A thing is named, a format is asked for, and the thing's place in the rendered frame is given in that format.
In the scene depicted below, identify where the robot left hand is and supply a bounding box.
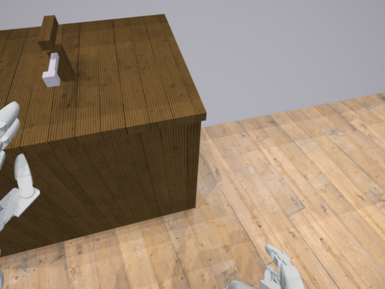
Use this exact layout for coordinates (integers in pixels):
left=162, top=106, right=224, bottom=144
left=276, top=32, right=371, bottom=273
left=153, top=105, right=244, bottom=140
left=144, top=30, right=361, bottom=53
left=0, top=102, right=40, bottom=232

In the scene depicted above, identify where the tap lever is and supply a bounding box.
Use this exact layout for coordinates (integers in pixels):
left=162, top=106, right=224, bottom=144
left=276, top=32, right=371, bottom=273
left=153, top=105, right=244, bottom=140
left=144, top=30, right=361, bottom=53
left=42, top=52, right=60, bottom=87

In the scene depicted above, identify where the robot right hand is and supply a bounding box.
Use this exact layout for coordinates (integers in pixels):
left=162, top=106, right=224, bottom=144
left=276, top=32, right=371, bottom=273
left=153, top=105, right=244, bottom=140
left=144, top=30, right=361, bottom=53
left=260, top=244, right=305, bottom=289

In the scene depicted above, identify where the counter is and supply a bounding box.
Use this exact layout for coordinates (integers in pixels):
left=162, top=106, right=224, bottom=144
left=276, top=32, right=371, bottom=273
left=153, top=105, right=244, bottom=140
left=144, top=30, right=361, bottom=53
left=0, top=14, right=207, bottom=257

